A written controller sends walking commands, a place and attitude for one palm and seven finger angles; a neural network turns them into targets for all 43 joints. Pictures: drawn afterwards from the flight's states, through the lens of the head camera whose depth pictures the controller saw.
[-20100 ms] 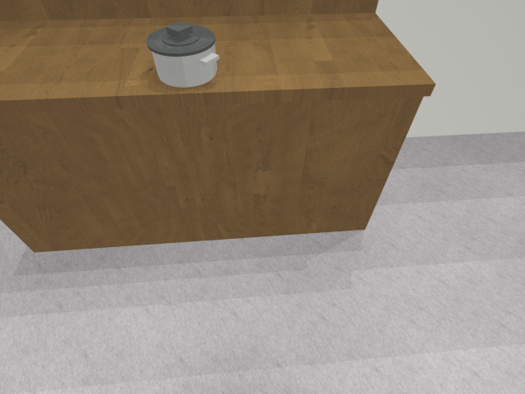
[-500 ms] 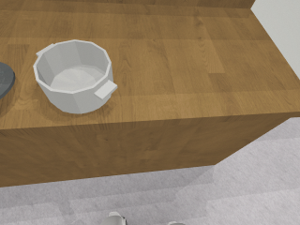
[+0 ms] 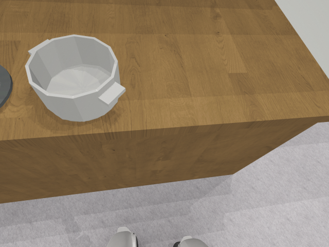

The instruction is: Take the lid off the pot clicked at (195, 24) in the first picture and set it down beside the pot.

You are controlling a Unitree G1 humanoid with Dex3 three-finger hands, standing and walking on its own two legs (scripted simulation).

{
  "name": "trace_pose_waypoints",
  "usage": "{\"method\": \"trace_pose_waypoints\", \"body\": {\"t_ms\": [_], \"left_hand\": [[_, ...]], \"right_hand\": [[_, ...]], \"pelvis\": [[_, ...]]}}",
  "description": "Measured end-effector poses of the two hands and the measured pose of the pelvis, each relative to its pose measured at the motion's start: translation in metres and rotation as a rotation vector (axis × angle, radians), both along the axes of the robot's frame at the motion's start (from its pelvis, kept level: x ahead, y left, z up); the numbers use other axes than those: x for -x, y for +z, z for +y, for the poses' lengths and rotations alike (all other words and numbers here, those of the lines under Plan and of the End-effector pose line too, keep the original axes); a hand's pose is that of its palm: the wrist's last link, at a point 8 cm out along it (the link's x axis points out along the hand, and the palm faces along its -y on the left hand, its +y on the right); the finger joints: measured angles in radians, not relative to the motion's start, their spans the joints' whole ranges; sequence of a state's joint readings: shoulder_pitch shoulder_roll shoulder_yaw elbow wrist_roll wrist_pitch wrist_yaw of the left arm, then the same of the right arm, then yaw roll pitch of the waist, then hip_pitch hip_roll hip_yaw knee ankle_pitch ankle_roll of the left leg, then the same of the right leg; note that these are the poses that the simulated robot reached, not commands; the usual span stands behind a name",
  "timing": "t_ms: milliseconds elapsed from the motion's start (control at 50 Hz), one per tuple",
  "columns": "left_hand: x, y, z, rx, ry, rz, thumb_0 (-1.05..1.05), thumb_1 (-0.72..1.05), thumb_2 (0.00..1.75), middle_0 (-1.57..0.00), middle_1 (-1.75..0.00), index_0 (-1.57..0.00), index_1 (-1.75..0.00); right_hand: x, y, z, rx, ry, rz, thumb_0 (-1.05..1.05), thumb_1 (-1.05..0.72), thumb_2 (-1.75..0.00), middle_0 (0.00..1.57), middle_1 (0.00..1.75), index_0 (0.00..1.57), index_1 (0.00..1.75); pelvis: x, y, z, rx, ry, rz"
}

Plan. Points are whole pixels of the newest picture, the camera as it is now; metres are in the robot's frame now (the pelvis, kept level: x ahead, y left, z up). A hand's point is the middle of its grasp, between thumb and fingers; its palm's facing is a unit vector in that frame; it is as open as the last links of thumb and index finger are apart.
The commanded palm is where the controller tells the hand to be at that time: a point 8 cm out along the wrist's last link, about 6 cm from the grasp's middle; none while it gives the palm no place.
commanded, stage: lower the lid onto the table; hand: left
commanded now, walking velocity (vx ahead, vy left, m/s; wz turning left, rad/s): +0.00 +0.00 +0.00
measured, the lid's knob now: out of the picture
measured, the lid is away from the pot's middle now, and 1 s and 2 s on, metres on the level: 0.24 0.25 0.25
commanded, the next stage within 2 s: open the fingers wide in 0.02 s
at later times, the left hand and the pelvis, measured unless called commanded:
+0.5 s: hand out of the picture +0.44 +0.39 +0.11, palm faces -0.38 -0.20 -0.90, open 7.2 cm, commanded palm +0.48 +0.39 +0.16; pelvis -0.01 +0.00 +0.00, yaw +1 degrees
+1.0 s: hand out of the picture +0.43 +0.40 +0.10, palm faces -0.41 -0.18 -0.89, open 10.3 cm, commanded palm +0.48 +0.38 +0.16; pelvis -0.01 +0.00 +0.00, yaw +1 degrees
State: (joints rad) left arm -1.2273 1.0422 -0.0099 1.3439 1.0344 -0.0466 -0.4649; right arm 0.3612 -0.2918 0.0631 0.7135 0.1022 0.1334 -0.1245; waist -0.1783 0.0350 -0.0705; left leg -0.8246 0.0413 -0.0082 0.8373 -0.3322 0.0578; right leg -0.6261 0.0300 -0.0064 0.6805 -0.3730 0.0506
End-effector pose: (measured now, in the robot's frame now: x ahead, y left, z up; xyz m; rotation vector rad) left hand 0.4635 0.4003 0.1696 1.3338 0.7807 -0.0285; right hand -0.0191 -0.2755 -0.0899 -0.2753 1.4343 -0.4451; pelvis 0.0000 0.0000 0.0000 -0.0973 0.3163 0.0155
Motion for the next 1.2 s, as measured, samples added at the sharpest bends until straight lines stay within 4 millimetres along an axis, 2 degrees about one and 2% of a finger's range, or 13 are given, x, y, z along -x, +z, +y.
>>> {"method": "trace_pose_waypoints", "body": {"t_ms": [120,220,380,560,760,940,1200], "left_hand": [[-0.001,-0.002,0.001,-0.001,-0.003,-0.002,-0.02,0.18,0.79,-0.57,-0.92,-0.79,-1.02],[0.007,-0.003,-0.003,-0.032,-0.061,-0.064,-0.03,0.19,0.81,-0.56,-0.91,-0.77,-1.02],[0.018,-0.004,-0.003,-0.036,-0.097,-0.095,-0.04,0.24,0.79,-0.52,-0.91,-0.71,-1.02],[0.021,-0.005,-0.001,-0.033,-0.103,-0.092,-0.05,0.26,0.78,-0.50,-0.92,-0.65,-1.00],[0.022,-0.009,0.002,-0.046,-0.107,-0.068,-0.01,0.20,0.76,-0.51,-0.91,-0.55,-0.94],[0.025,-0.007,0.003,-0.049,-0.110,-0.068,0.00,0.09,0.72,-0.45,-0.88,-0.45,-0.88],[0.026,-0.006,-0.002,-0.049,-0.136,-0.082,0.00,-0.01,0.68,-0.38,-0.84,-0.38,-0.84]], "right_hand": [[0.002,-0.003,0.002,-0.003,-0.003,0.005,0.00,-0.90,-0.90,0.20,0.30,0.21,0.30],[-0.002,-0.006,0.005,-0.037,-0.006,0.007,0.00,-0.90,-0.90,0.20,0.30,0.21,0.30],[-0.021,-0.008,0.004,-0.043,0.024,-0.026,0.00,-0.90,-0.90,0.20,0.30,0.21,0.30],[-0.037,-0.005,-0.002,-0.019,0.050,-0.067,0.00,-0.90,-0.90,0.20,0.30,0.21,0.30],[-0.029,-0.006,-0.001,-0.019,0.044,-0.032,0.00,-0.90,-0.90,0.20,0.30,0.20,0.30],[-0.019,-0.007,0.003,-0.030,0.032,-0.010,0.00,-0.90,-0.90,0.20,0.30,0.21,0.30],[-0.022,-0.006,0.005,-0.026,0.038,-0.041,0.00,-0.90,-0.90,0.20,0.30,0.21,0.30]], "pelvis": [[0.001,-0.003,0.001,0.003,0.000,0.008],[0.002,-0.002,0.001,-0.002,-0.006,0.005],[0.007,-0.003,-0.001,-0.001,0.006,-0.010],[0.009,-0.003,-0.001,0.000,0.009,-0.014],[0.007,-0.003,0.000,0.001,0.011,-0.010],[0.007,-0.002,0.002,0.003,0.012,-0.014],[0.011,-0.002,0.004,0.003,0.012,-0.021]]}}
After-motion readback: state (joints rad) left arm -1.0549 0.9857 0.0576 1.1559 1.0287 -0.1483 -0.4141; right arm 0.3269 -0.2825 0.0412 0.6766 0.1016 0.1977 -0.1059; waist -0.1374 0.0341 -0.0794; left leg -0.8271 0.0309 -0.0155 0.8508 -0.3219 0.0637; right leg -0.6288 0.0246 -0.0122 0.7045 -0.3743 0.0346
